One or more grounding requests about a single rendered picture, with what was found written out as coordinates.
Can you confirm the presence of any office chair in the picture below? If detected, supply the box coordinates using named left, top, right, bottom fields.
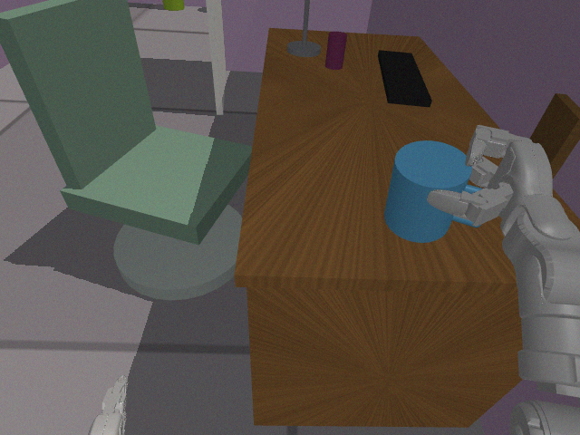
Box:
left=0, top=0, right=253, bottom=300

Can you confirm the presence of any right robot hand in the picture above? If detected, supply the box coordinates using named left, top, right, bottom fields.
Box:
left=427, top=125, right=553, bottom=227

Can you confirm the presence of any desk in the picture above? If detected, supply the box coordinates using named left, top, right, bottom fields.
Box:
left=235, top=28, right=580, bottom=428

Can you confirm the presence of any right robot arm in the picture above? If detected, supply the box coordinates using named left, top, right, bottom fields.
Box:
left=500, top=195, right=580, bottom=435

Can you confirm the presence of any left robot hand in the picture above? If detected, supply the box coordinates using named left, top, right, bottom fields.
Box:
left=88, top=375, right=128, bottom=435

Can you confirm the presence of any desk lamp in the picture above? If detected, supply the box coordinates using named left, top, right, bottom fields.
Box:
left=287, top=0, right=321, bottom=57

